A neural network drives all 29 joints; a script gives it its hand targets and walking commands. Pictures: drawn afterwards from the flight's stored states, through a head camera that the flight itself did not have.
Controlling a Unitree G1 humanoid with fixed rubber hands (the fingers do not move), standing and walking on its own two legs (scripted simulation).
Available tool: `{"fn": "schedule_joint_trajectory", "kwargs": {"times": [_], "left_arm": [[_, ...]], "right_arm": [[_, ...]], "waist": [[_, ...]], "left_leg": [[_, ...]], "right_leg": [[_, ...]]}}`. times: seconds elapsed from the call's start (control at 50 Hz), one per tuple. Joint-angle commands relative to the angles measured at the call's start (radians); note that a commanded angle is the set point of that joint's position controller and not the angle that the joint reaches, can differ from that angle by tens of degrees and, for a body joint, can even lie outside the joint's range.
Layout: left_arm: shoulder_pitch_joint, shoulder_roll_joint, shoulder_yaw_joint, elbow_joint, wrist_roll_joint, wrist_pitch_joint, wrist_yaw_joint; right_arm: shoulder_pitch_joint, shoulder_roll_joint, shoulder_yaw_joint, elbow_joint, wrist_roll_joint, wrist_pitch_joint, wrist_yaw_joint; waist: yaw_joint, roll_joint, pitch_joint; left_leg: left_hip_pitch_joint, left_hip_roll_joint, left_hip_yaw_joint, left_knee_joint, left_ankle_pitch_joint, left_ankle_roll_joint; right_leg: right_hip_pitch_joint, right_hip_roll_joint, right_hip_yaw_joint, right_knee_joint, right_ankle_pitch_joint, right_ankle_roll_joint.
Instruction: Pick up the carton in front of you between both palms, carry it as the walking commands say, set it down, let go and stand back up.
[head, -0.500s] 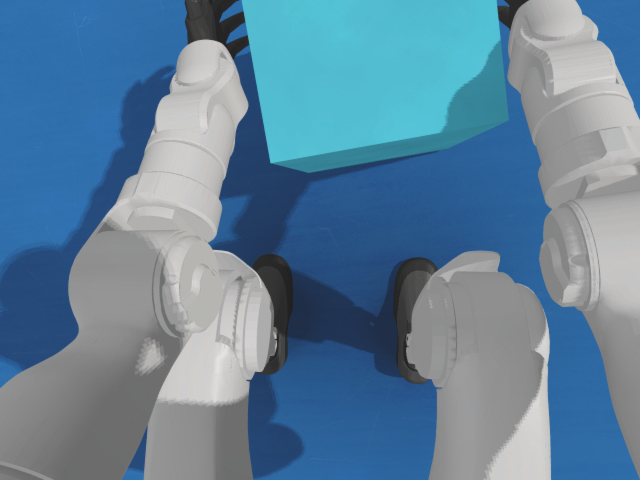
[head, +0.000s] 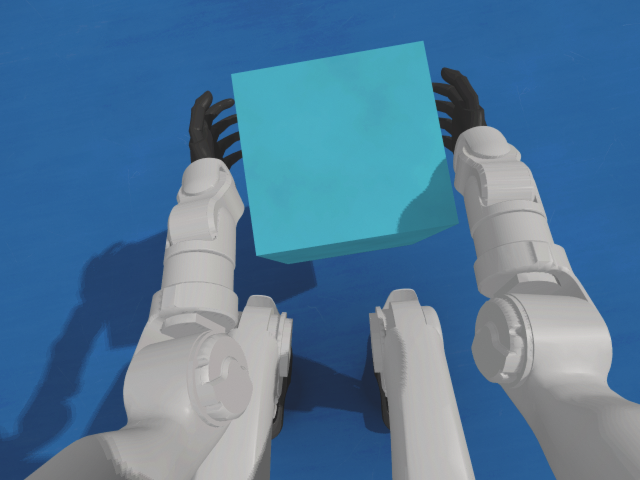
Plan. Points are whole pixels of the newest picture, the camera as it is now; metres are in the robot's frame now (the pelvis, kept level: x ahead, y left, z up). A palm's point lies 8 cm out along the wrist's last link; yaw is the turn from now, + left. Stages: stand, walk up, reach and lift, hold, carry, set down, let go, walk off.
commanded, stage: reach and lift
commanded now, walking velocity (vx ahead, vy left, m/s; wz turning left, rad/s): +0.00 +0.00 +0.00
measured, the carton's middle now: (340, 177) +0.48 -0.04 -0.15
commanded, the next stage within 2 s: none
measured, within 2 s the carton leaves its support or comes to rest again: neither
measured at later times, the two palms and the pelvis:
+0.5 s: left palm (136, 126) +0.45 +0.12 +0.09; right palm (521, 106) +0.46 -0.17 +0.08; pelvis +0.04 +0.00 +0.12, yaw -1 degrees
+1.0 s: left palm out of the picture +0.42 +0.13 +0.25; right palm out of the picture +0.41 -0.16 +0.23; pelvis +0.08 +0.00 +0.26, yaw -2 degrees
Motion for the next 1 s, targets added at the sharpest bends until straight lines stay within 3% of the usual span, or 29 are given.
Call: {"fn": "schedule_joint_trajectory", "kwargs": {"times": [0.0,0.14,0.28,0.42,0.62,0.98], "left_arm": [[-0.688,-0.997,-0.547,0.048,-0.091,0.023,-0.247],[-0.59,-1.068,-0.673,-0.02,-0.136,0.039,-0.261],[-0.476,-1.089,-0.773,-0.075,-0.172,0.053,-0.275],[-0.352,-1.093,-0.772,-0.044,-0.161,0.058,-0.3],[-0.181,-1.106,-0.743,0.01,-0.119,0.051,-0.333],[0.153,-1.112,-0.839,-0.069,-0.095,0.101,-0.36]], "right_arm": [[-0.527,1.076,0.309,-0.092,0.102,-0.044,0.222],[-0.47,1.114,0.4,-0.212,0.134,-0.035,0.23],[-0.395,1.183,0.519,-0.308,0.195,-0.018,0.217],[-0.282,1.239,0.534,-0.307,0.188,-0.009,0.196],[-0.125,1.273,0.508,-0.3,0.137,-0.022,0.185],[0.167,1.288,0.6,-0.43,0.148,0.015,0.187]], "waist": [[-0.027,-0.063,-0.947],[-0.052,-0.041,-1.069],[-0.032,-0.075,-1.08],[-0.015,-0.098,-0.957],[-0.018,-0.081,-0.787],[-0.008,-0.054,-0.533]], "left_leg": [[0.469,-0.113,0.127,-0.239,0.077,0.027],[0.624,-0.114,0.102,-0.332,0.159,0.015],[0.718,-0.11,0.087,-0.421,0.191,0.02],[0.788,-0.103,0.071,-0.538,0.179,0.031],[0.972,-0.086,0.032,-0.735,0.203,0.041],[1.488,-0.031,-0.042,-1.128,0.423,0.057]], "right_leg": [[0.591,0.093,-0.137,-0.252,0.073,-0.043],[0.748,0.099,-0.142,-0.326,0.173,-0.042],[0.931,0.105,-0.121,-0.418,0.223,-0.023],[1.082,0.103,-0.086,-0.548,0.218,-0.013],[1.272,0.09,-0.048,-0.743,0.243,-0.023],[1.696,0.061,0.003,-1.116,0.429,-0.036]]}}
